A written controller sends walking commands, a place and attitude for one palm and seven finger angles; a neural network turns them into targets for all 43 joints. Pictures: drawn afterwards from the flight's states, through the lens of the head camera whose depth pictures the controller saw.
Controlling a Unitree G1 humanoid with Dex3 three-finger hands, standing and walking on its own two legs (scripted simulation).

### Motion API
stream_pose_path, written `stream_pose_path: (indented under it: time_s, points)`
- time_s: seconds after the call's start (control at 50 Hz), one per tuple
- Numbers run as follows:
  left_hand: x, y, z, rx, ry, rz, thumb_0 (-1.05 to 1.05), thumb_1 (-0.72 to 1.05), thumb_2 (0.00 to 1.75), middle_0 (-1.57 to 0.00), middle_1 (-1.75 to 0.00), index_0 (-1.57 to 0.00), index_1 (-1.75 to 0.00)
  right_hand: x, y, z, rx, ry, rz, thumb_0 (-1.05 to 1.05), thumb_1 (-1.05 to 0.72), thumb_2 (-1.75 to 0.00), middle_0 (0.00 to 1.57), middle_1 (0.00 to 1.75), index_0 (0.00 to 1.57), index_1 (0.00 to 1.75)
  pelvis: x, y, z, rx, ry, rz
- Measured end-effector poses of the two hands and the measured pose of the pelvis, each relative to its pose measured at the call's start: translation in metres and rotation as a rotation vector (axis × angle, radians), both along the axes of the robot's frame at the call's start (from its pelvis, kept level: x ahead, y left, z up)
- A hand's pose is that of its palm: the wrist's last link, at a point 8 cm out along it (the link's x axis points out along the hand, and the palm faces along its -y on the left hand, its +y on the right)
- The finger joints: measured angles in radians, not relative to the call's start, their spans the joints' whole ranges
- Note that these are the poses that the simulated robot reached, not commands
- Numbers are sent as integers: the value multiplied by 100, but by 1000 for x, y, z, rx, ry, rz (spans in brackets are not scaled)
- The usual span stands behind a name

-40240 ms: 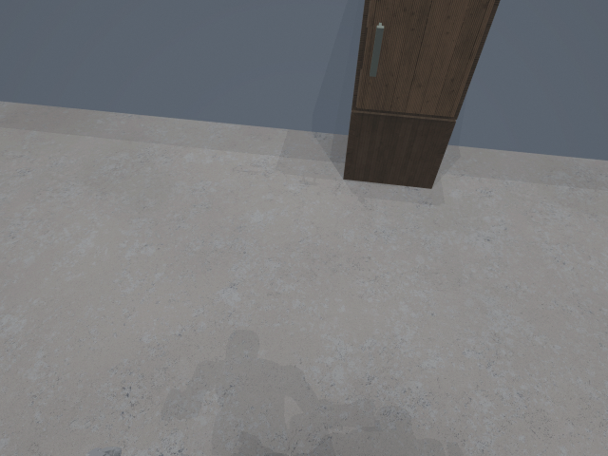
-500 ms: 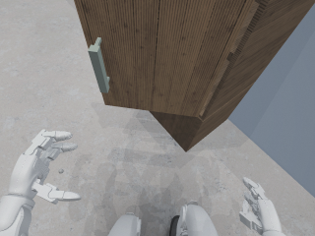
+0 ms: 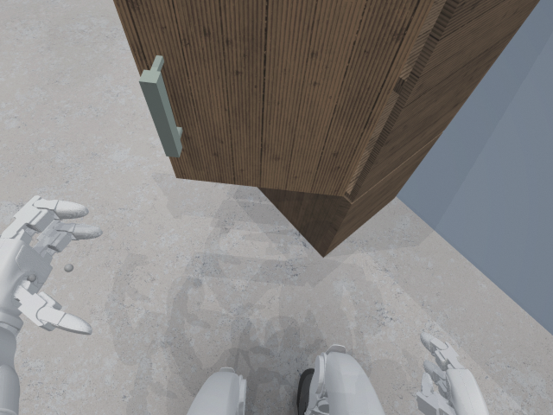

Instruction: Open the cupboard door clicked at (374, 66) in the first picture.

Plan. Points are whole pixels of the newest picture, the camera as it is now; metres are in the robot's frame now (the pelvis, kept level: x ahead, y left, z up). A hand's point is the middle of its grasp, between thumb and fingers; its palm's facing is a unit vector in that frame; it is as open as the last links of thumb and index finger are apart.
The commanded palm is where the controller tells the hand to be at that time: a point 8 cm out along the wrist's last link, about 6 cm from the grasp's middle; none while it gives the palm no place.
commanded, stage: raise the hand with hooked fingers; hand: left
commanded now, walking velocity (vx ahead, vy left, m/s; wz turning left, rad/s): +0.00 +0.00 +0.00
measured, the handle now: (166, 110) +0.58 +0.22 +0.02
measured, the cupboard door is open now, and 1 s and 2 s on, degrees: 45 45 45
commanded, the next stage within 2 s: move the hooked fingers beside the handle in 0.40 s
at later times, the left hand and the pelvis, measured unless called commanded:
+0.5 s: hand (70, 274) +0.28 +0.27 +0.03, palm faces -0.04 -1.00 -0.05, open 14.0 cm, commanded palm +0.26 +0.32 +0.04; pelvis +0.00 +0.00 +0.00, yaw +0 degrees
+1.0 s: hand (89, 217) +0.36 +0.28 +0.03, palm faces -0.05 -1.00 -0.04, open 14.0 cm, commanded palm +0.34 +0.32 +0.04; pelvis -0.01 +0.00 +0.00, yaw +0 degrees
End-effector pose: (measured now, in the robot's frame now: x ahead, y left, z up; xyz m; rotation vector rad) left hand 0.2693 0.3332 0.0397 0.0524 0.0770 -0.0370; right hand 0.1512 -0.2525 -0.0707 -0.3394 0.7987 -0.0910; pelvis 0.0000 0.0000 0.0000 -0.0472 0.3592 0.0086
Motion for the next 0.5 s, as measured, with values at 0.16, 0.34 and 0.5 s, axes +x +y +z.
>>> stream_pose_path:
  time_s: [0.16,0.34,0.5]
  points:
    - [-3,-5,-7,-8,16,-10,-1,-50,30,-30,-120,-30,-120,-9,-5,3,-16,11,-13,1,-90,-90,20,30,20,30,-2,1,1,2,0,-4]
    - [-7,-3,-4,4,6,4,-1,-50,30,-30,-120,-30,-120,-2,2,3,-2,-4,3,1,-90,-90,20,30,20,30,-2,1,1,2,-4,0]
    - [-7,-4,-2,-1,3,-4,-1,-50,30,-30,-120,-30,-120,8,7,2,11,-30,20,1,-90,-90,20,30,20,30,-2,0,0,1,-4,2]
